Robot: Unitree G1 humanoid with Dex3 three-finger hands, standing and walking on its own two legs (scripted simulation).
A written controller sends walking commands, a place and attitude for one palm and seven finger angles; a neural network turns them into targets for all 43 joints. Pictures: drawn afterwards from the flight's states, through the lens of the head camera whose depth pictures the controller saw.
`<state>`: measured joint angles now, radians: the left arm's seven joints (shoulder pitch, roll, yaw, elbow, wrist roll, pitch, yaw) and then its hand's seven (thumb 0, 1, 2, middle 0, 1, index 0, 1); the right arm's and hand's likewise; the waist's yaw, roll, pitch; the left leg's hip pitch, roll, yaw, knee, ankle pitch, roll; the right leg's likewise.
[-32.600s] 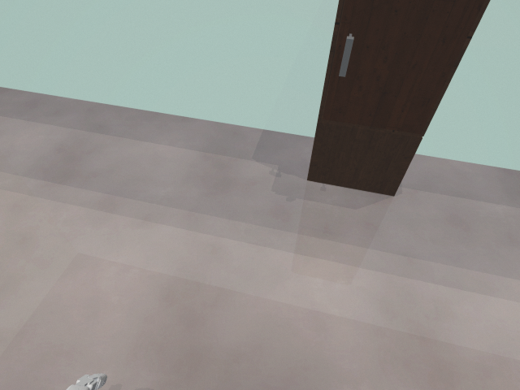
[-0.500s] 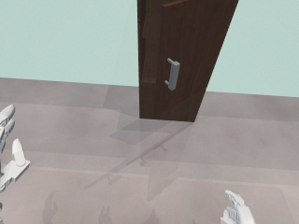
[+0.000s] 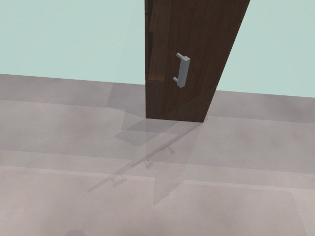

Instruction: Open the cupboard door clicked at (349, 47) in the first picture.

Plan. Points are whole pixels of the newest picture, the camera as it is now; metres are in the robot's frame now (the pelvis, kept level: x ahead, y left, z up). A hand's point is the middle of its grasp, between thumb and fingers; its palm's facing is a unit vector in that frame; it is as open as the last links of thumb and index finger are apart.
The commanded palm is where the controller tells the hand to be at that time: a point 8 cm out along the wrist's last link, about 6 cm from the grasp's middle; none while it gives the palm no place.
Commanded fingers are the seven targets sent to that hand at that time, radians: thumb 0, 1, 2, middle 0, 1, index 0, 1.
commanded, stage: let the arm hang, fingers relaxed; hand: left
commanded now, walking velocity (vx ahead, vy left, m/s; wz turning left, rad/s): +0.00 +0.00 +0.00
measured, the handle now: (179, 70) +0.75 -0.07 -0.03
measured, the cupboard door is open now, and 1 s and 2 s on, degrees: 41 41 41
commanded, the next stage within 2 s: look to check the result in 0.80 s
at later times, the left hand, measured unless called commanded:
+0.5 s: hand out of the picture -0.01 +0.17 -0.16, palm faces +0.03 -0.98 -0.21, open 7.4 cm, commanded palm none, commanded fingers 0.00 0.90 0.90 -0.20 -0.30 -0.20 -0.30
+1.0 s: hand out of the picture +0.00 +0.15 -0.17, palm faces +0.04 -0.98 -0.18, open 7.4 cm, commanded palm none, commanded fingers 0.00 0.90 0.90 -0.20 -0.30 -0.20 -0.30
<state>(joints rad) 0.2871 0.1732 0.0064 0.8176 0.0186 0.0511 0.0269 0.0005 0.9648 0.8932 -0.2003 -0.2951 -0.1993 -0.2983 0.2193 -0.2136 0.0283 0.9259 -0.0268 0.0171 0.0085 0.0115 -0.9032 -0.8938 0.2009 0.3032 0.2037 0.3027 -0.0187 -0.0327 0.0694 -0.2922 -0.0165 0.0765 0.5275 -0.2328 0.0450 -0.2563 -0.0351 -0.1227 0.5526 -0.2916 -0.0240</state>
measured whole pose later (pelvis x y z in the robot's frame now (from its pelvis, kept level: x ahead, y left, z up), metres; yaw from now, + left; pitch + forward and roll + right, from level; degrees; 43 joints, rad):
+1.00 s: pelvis +0.03 -0.01 +0.01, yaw +0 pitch -2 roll +0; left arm 0.31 0.12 0.00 1.16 0.01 -0.02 0.04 0.00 0.91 0.89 -0.19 -0.29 -0.19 -0.30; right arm 0.29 -0.12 0.02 1.16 -0.02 0.00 -0.04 0.01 -0.91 -0.89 0.20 0.30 0.20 0.30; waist 0.00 0.01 0.05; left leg -0.16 -0.01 0.07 0.40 -0.21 0.03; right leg -0.11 -0.01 -0.13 0.40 -0.26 -0.03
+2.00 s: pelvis +0.02 -0.02 +0.00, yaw -11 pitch +0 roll +1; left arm 0.19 0.19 0.08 1.01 0.03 0.06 -0.01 0.01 0.91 0.89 -0.19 -0.29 -0.19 -0.30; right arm 0.21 -0.20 -0.05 1.02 -0.03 0.02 -0.05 0.01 -0.90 -0.89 0.20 0.30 0.20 0.30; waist 0.01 0.03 0.13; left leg -0.22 0.09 0.24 0.56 -0.32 0.00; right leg -0.35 0.00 -0.03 0.84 -0.49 -0.02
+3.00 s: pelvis +0.05 -0.05 -0.01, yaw -46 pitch +1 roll -1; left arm 0.09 0.26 0.06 0.89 0.02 0.01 -0.02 0.01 0.91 0.89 -0.19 -0.29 -0.19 -0.30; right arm 0.26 -0.28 -0.05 0.93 -0.01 0.06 -0.03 0.01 -0.90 -0.89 0.20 0.30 0.21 0.30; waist -0.03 0.05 0.14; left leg -0.33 0.14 0.10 0.90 -0.53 -0.06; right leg -0.30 0.00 -0.04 0.62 -0.31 -0.01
